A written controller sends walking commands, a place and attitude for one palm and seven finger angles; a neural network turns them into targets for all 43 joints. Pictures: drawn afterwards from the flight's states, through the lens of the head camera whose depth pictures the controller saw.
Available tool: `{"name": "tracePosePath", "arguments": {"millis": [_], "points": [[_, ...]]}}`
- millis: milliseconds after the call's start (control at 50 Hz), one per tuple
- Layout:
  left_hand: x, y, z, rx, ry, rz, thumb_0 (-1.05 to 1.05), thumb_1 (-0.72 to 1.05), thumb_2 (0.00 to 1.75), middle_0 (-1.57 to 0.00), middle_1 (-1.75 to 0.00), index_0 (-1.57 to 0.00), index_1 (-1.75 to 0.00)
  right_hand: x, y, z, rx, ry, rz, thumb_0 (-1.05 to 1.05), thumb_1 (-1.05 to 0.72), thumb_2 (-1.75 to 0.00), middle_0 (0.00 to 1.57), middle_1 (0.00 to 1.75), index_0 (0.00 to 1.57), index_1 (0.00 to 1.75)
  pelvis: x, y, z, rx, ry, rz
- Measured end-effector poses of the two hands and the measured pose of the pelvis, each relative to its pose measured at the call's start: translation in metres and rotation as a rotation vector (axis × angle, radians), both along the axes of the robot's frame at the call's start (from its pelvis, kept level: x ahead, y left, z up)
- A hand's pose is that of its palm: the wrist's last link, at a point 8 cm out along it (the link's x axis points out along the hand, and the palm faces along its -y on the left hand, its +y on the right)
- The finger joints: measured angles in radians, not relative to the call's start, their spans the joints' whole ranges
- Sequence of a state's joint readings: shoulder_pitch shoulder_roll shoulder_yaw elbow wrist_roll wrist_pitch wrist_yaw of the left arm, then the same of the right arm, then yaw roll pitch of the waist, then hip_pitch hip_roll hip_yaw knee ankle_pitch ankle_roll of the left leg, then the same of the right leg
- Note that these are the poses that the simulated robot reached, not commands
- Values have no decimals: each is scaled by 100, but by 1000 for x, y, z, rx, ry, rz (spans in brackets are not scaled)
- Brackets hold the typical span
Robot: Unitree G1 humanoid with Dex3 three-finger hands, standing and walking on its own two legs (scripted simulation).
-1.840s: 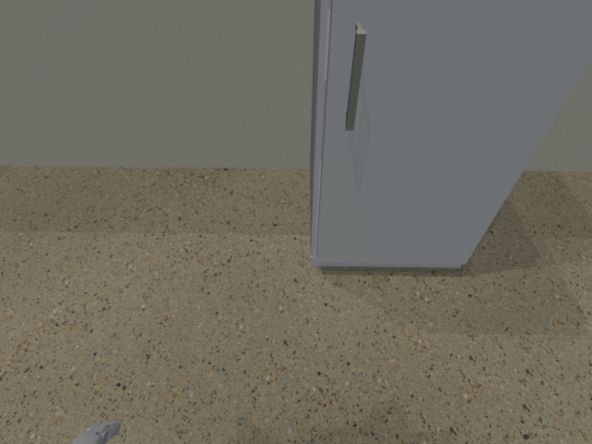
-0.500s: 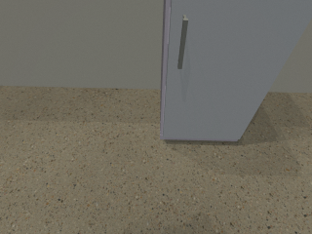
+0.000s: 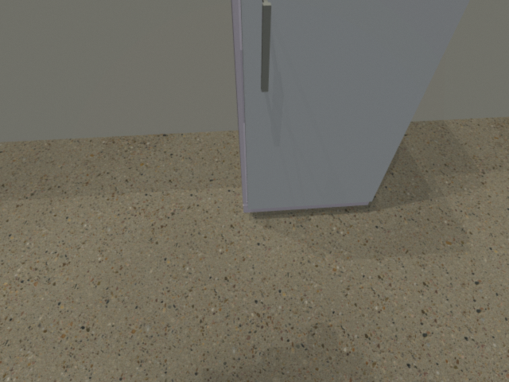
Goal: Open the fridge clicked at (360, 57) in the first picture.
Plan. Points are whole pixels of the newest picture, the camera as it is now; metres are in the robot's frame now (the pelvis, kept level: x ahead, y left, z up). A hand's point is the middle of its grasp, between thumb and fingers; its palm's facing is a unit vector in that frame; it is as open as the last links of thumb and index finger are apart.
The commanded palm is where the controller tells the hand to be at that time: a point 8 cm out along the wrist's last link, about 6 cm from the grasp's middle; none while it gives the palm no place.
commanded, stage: walk to a spot facing it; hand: left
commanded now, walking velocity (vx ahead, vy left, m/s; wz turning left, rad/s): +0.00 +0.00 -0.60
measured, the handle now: (264, 47) +0.86 +0.04 +0.09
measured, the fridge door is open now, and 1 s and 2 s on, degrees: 0 0 0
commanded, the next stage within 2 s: turn to face it in 1.80 s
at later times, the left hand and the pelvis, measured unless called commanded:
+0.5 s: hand out of the picture +0.07 +0.21 -0.16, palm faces -0.16 -0.95 -0.25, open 7.3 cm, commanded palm none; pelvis -0.02 +0.01 +0.01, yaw -15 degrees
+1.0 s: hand (189, 367) +0.17 +0.14 -0.16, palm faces -0.57 -0.79 -0.24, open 7.4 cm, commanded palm none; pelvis -0.05 +0.03 +0.00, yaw -34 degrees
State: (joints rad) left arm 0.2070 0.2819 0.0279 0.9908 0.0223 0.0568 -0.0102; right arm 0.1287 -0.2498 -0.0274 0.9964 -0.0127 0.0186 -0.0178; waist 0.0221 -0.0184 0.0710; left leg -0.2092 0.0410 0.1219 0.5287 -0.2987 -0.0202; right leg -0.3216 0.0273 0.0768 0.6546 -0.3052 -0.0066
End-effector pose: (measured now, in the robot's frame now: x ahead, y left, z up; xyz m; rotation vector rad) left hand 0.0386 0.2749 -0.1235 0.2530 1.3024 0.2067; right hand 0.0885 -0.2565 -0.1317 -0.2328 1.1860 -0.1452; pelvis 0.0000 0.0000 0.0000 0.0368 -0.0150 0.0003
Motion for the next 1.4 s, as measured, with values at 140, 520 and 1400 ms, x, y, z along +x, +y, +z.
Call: {"name": "tracePosePath", "arguments": {"millis": [140,520,1400], "points": [[-5,-38,-4,-20,-7,-27,0,91,90,-20,-29,-20,-30,-28,-10,-24,55,52,-74,0,-90,-90,20,30,20,30,-8,-16,-9,-10,1,-52],[34,-14,-2,-51,-16,-196,0,91,90,-20,-30,-20,-30,-57,-2,21,-30,-81,-264,1,-91,-90,20,30,20,30,-22,17,6,-18,56,-265],[180,-102,-27,-93,69,-764,0,91,90,-20,-30,-20,-30,-180,16,22,-88,-119,-815,0,-91,-90,20,30,20,30,33,2,-6,-43,34,-835]]}}
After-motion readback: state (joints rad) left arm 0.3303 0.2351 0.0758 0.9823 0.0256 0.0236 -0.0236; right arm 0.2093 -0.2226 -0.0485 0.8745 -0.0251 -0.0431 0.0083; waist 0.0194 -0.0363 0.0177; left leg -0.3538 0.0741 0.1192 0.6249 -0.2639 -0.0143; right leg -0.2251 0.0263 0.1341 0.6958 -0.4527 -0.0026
